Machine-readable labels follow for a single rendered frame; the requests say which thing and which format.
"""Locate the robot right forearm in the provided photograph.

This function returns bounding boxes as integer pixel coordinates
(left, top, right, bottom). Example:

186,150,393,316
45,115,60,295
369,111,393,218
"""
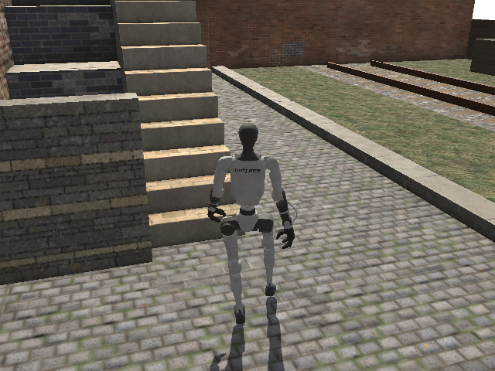
276,189,293,229

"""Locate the right robot shin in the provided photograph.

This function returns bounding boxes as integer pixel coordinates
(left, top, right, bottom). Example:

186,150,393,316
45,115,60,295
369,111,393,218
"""
264,236,275,286

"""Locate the left robot hand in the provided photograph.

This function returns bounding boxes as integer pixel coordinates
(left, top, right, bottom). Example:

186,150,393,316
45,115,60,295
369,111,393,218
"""
207,208,226,223

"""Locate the robot right upper arm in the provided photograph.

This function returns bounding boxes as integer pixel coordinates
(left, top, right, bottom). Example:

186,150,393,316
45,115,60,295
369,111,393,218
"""
264,156,284,201

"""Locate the robot left forearm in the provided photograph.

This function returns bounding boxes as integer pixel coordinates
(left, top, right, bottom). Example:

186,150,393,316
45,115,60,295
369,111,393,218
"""
208,187,220,212

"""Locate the right robot hand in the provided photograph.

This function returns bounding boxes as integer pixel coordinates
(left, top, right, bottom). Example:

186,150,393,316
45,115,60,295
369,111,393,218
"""
276,227,295,249

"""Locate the right robot thigh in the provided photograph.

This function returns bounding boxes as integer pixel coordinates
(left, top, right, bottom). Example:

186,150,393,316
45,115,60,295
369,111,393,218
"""
258,214,274,249

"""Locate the robot left upper arm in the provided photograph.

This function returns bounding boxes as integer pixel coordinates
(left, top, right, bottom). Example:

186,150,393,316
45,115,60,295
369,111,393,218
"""
212,156,232,198

